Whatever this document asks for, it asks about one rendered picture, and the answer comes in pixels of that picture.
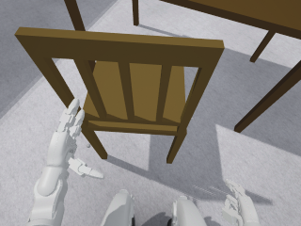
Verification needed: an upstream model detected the right robot thigh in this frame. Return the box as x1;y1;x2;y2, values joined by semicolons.
171;199;207;226

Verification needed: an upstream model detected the robot thigh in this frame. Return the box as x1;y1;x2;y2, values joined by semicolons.
171;199;207;226
100;193;135;226

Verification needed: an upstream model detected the robot right hand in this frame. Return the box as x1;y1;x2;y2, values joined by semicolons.
222;179;261;226

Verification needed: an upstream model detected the robot left hand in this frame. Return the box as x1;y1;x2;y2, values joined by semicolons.
46;97;104;180

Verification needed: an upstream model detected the table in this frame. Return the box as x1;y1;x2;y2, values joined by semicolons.
64;0;301;134

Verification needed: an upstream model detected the left robot thigh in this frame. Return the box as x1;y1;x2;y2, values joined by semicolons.
100;193;135;226

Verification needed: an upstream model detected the left robot forearm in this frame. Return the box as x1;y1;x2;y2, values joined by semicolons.
24;166;70;226

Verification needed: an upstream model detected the chair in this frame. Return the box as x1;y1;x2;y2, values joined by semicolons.
14;26;225;164

